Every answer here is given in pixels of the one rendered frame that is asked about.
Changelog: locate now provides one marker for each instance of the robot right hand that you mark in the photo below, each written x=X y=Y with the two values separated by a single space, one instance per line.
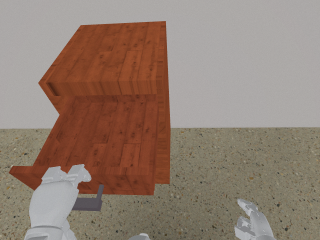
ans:
x=257 y=225

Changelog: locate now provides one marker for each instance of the robot left shin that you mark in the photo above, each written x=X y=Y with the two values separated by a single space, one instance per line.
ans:
x=144 y=234

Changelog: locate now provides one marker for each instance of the handle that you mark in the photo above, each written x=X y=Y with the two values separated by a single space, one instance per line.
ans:
x=89 y=204

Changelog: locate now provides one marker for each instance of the left robot forearm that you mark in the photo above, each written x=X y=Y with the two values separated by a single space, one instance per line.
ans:
x=44 y=232

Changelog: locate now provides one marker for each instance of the cabinet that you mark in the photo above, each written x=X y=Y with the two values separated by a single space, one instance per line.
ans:
x=116 y=59

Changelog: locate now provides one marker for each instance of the drawer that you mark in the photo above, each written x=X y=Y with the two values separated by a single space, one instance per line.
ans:
x=114 y=136

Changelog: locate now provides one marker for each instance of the robot left hand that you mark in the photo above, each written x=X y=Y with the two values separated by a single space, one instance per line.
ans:
x=53 y=200

